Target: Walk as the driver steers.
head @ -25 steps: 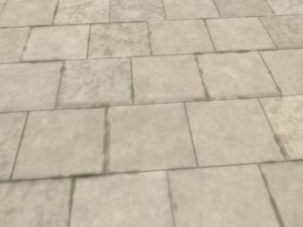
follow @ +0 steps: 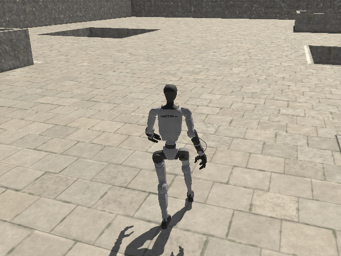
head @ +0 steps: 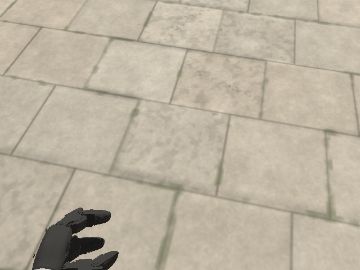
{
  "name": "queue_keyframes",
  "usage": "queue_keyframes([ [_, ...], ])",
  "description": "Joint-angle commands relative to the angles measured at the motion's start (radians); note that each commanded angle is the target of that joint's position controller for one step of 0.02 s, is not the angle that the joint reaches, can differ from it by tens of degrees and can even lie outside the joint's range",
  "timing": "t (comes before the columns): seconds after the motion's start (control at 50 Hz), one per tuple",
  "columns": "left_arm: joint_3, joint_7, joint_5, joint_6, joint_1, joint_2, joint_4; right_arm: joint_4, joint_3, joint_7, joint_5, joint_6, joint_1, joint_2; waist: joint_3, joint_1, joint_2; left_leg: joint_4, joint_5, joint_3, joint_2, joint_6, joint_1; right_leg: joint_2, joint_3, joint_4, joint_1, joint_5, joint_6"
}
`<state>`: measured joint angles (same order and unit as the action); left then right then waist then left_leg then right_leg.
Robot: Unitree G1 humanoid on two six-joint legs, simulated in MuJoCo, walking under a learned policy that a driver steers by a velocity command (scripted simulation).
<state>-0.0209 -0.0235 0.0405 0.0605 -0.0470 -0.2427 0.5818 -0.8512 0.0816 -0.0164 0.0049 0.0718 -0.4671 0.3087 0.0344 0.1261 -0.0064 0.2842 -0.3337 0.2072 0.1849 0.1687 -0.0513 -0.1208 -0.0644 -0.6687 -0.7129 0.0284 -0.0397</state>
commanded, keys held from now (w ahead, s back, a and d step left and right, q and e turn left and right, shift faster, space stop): w+shift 0.20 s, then w+e+shift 0.50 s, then e+shift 0.30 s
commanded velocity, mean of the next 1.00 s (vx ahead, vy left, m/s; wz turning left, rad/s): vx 0.87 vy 0.00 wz -0.40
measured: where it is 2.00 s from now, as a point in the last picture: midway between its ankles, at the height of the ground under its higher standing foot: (173, 140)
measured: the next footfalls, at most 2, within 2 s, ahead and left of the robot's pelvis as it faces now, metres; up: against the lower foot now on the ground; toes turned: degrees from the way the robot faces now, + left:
right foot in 0.10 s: +0.31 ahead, -0.16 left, +0.00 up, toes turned +5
left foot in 0.52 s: +0.67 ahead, +0.10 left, +0.00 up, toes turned -3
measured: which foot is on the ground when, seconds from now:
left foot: down 0.00-0.10, up 0.12-0.50, down 0.52-0.92, up 0.94-1.00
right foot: up 0.00-0.08, down 0.10-0.52, up 0.54-0.90, down 0.92-1.00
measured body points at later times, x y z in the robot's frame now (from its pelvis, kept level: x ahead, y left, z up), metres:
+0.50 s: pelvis +0.47 -0.03 -0.01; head +0.50 -0.03 +0.44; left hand +0.34 +0.23 -0.13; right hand +0.77 -0.20 -0.04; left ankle +0.63 +0.09 -0.72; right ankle +0.27 -0.16 -0.73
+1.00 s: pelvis +0.87 -0.09 -0.04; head +0.91 -0.11 +0.41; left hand +1.14 +0.08 -0.14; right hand +0.81 -0.37 -0.16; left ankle +0.76 +0.10 -0.60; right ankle +0.97 -0.16 -0.73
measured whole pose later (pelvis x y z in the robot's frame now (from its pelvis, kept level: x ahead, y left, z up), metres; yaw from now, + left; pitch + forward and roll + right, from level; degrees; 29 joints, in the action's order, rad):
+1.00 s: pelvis +0.87 -0.09 -0.04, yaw -27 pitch +0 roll +0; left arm 0.06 -0.03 0.02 0.00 0.13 -0.32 0.67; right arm -0.76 0.03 0.01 -0.01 0.05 -0.27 0.26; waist 0.12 0.02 -0.02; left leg 1.43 -0.51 -0.03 -0.05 -0.06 0.29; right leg 0.15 0.08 -0.70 -0.56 -0.14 0.17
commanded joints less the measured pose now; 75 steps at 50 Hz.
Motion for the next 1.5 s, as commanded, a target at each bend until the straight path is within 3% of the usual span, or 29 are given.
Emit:
queue_keyframes([
  [0.02, 0.027, 0.003, -0.003, 0.016, -0.038, -0.093, -0.060, 0.045, 0.033, 0.008, 0.002, 0.021, 0.002, 0.144, -0.007, -0.029, 0.047, -0.033, 0.723, 0.129, -0.221, 0.053, 0.135, 0.090, 0.092, 0.141, 0.300, 0.099, 0.043],
  [0.06, 0.061, 0.019, -0.004, 0.023, 0.124, -0.164, -0.014, 0.039, 0.040, 0.016, -0.014, 0.022, 0.015, 0.198, -0.112, -0.112, 0.078, 0.176, 1.022, 0.125, -0.250, 0.014, 0.009, 0.149, 0.098, 0.146, 0.437, -0.058, 0.077],
  [0.1, 0.103, 0.053, -0.005, 0.024, 0.499, -0.242, 0.077, 0.062, 0.031, 0.013, -0.037, 0.025, 0.115, 0.176, -0.276, -0.329, 0.071, 0.661, 0.875, 0.062, -0.199, -0.019, 0.213, 0.053, 0.027, 0.102, 0.843, -0.257, 0.111],
  [0.12, 0.129, 0.052, 0.040, 0.030, 0.571, -0.344, 0.096, 0.103, -0.008, 0.010, 0.004, 0.030, -0.006, 0.012, -0.413, -0.242, -0.241, 1.060, 0.160, -0.024, -0.056, -0.064, 0.544, -0.240, -0.499, 0.198, 1.116, -0.587, 0.229],
  [0.14, 0.133, 0.027, 0.020, 0.023, 0.503, -0.313, 0.105, 0.105, -0.028, 0.010, 0.001, 0.032, -0.026, 0.030, -0.406, -0.201, -0.313, 1.152, -0.089, -0.039, -0.048, -0.056, 0.723, -0.292, -0.873, 0.399, 1.102, -0.754, 0.274],
  [0.16, 0.117, 0.018, 0.010, 0.021, 0.393, -0.212, 0.091, 0.101, -0.023, 0.014, -0.017, 0.022, 0.083, 0.075, -0.205, -0.188, -0.145, 1.147, 0.009, -0.054, -0.133, -0.052, 0.789, -0.252, -0.721, 0.414, 0.937, -0.784, 0.268],
  [0.2, 0.098, 0.012, 0.011, 0.024, 0.377, -0.131, 0.130, 0.136, -0.029, -0.009, -0.040, 0.015, 0.231, 0.077, -0.065, -0.182, 0.027, 1.042, 0.065, -0.069, -0.185, -0.056, 0.753, -0.156, -0.441, 0.428, 0.707, -0.537, 0.232],
  [0.3, 0.087, 0.010, -0.032, 0.049, 0.481, -0.127, 0.227, 0.248, -0.068, -0.036, -0.079, 0.000, 0.365, 0.028, 0.050, -0.115, -0.059, 0.814, 0.072, -0.141, -0.272, -0.120, 0.833, -0.074, -0.304, 0.548, 0.549, -0.326, 0.275],
  [0.36, 0.104, 0.009, -0.037, 0.055, 0.455, -0.165, 0.214, 0.303, -0.096, -0.057, -0.055, 0.015, 0.498, 0.014, 0.084, -0.122, -0.046, 0.458, 0.293, -0.195, -0.258, -0.156, 0.618, 0.008, -0.161, 0.615, 0.385, -0.144, 0.248],
  [0.46, 0.119, 0.004, -0.052, 0.052, 0.537, -0.231, 0.240, 0.290, -0.076, -0.029, -0.046, 0.018, 0.511, 0.069, -0.005, -0.135, -0.048, 0.272, 0.326, -0.235, -0.176, -0.135, 0.365, -0.022, -0.139, 0.478, 0.569, 0.350, 0.206],
  [0.5, 0.127, 0.007, -0.046, 0.041, 0.538, -0.264, 0.248, 0.220, -0.045, 0.000, -0.056, 0.027, 0.265, 0.118, -0.172, -0.014, -0.049, 0.247, 0.213, -0.240, -0.154, -0.113, 0.061, 0.022, -0.106, 0.088, 0.549, 0.482, 0.172],
  [0.52, 0.118, 0.005, -0.047, 0.043, 0.507, -0.226, 0.225, 0.195, -0.020, 0.024, -0.073, 0.032, 0.093, 0.181, -0.273, 0.067, -0.010, 0.251, 0.046, -0.098, -0.314, -0.094, -0.174, 0.076, -0.091, -0.203, 0.362, 0.251, 0.158],
  [0.54, 0.084, 0.011, -0.067, 0.046, 0.564, -0.060, 0.183, 0.185, 0.002, 0.036, -0.110, 0.029, 0.000, 0.252, -0.417, 0.026, 0.216, 0.166, -0.303, 0.328, -0.625, -0.050, -0.397, 0.159, -0.027, -0.551, 0.094, -0.470, 0.148],
  [0.56, 0.086, 0.014, -0.076, 0.034, 0.559, -0.109, 0.148, 0.192, 0.008, 0.031, -0.082, 0.016, 0.032, 0.256, -0.467, -0.003, 0.286, 0.007, -0.412, 0.634, -0.678, 0.004, -0.354, 0.156, -0.028, -0.714, -0.020, -0.468, 0.161],
  [0.6, 0.090, 0.006, -0.041, 0.011, 0.403, -0.130, 0.153, 0.180, -0.020, 0.024, -0.060, 0.020, 0.160, 0.095, -0.154, -0.033, 0.092, -0.004, -0.219, 0.297, -0.566, -0.018, -0.090, 0.059, -0.008, -0.676, -0.091, -0.315, 0.153],
  [0.72, 0.078, -0.041, -0.007, -0.063, 0.246, -0.060, 0.075, 0.087, -0.033, 0.014, -0.020, 0.061, 0.152, 0.025, 0.032, -0.139, 0.091, -0.110, 0.389, -0.166, -0.481, -0.067, 0.132, -0.013, 0.030, -0.570, -0.108, -0.242, 0.108],
  [0.82, 0.059, -0.074, -0.006, -0.043, 0.170, -0.058, 0.036, 0.081, -0.019, 0.028, -0.005, 0.071, 0.228, 0.089, 0.051, -0.188, 0.063, -0.034, 0.815, -0.475, -0.355, -0.129, 0.265, 0.120, 0.221, -0.048, 0.257, 0.096, 0.121],
  [0.88, 0.091, -0.056, 0.007, -0.041, 0.403, -0.132, 0.099, 0.101, 0.011, 0.033, 0.016, 0.047, 0.217, 0.189, -0.104, -0.290, 0.078, 0.363, 1.101, -0.452, -0.409, -0.145, 0.213, 0.222, 0.233, 0.001, 0.556, 0.040, 0.186],
  [0.9, 0.115, -0.035, 0.014, -0.039, 0.566, -0.174, 0.147, 0.113, 0.012, 0.029, 0.020, 0.034, 0.233, 0.183, -0.186, -0.358, 0.061, 0.623, 0.978, -0.431, -0.408, -0.161, 0.264, 0.232, 0.188, 0.036, 0.730, 0.063, 0.221],
  [0.92, 0.134, -0.008, 0.010, -0.036, 0.555, -0.222, 0.167, 0.097, 0.000, 0.020, 0.013, 0.021, 0.200, 0.114, -0.149, -0.332, -0.044, 0.942, 0.187, -0.433, -0.283, -0.191, 0.416, 0.164, 0.081, 0.126, 0.819, 0.186, 0.251],
  [0.94, 0.158, 0.000, 0.003, -0.046, 0.480, -0.351, 0.123, 0.133, -0.018, 0.025, -0.017, 0.003, 0.048, 0.028, -0.176, -0.193, -0.195, 1.346, -0.369, -0.396, -0.180, -0.232, 0.644, -0.059, -0.197, -0.043, 0.956, 1.083, 0.326],
  [0.96, 0.180, -0.004, -0.020, -0.053, 0.481, -0.395, 0.060, 0.195, -0.019, 0.034, -0.021, -0.008, 0.004, 0.081, -0.484, -0.215, -0.143, 1.454, -0.283, -0.179, -0.157, -0.250, 0.765, -0.210, -0.506, 0.089, 1.149, 1.012, 0.500],
  [1.0, 0.156, 0.021, -0.043, -0.075, 0.324, -0.281, 0.020, 0.199, -0.024, 0.042, -0.040, -0.018, 0.111, 0.124, -0.299, -0.166, 0.039, 1.285, -0.136, -0.125, -0.231, -0.234, 0.769, -0.142, -0.523, 0.273, 0.858, 0.427, 0.460],
  [1.04, 0.135, 0.032, -0.047, -0.072, 0.309, -0.215, 0.046, 0.209, -0.027, 0.048, -0.058, -0.050, 0.154, 0.112, -0.138, -0.115, 0.065, 1.117, -0.130, -0.124, -0.266, -0.244, 0.689, -0.060, -0.424, 0.321, 0.596, 0.413, 0.401],
  [1.22, 0.150, 0.030, -0.033, -0.088, 0.317, -0.233, 0.057, 0.262, -0.045, 0.053, -0.038, -0.107, 0.310, 0.054, -0.167, -0.137, -0.007, 0.735, 0.081, -0.108, -0.232, -0.239, 0.615, 0.080, -0.381, 0.297, 0.472, 0.188, 0.236],
  [1.42, 0.128, 0.027, -0.023, -0.106, 0.313, -0.201, 0.061, 0.240, -0.043, 0.052, -0.011, -0.077, 0.283, 0.068, -0.085, -0.136, -0.120, 0.222, 0.037, -0.133, -0.154, -0.161, 0.335, 0.078, -0.475, 0.212, 0.512, 0.159, 0.188],
  [1.44, 0.121, 0.033, -0.035, -0.103, 0.306, -0.189, 0.061, 0.230, -0.041, 0.058, -0.020, -0.069, 0.257, 0.072, -0.077, -0.116, -0.091, 0.075, 0.134, -0.109, -0.187, -0.146, 0.237, 0.107, -0.458, 0.178, 0.461, 0.018, 0.147],
  [1.48, 0.106, 0.041, -0.037, -0.099, 0.392, -0.147, 0.040, 0.264, -0.023, 0.058, -0.042, -0.076, 0.334, 0.206, -0.071, -0.181, 0.247, -0.015, 0.489, 0.311, -0.567, 0.038, 0.168, 0.351, -0.143, -0.088, 0.261, -0.604, 0.050],
  [1.5, 0.123, 0.042, -0.011, -0.101, 0.359, -0.217, 0.061, 0.239, -0.021, 0.049, -0.026, -0.080, 0.261, 0.163, -0.092, -0.135, 0.154, 0.020, 0.602, 0.312, -0.578, 0.111, 0.200, 0.295, -0.123, -0.253, 0.288, -0.634, 0.038],
])
Over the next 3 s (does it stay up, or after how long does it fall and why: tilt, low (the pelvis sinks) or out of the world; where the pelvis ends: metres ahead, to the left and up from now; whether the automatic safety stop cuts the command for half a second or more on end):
stays up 1.60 -0.26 -0.01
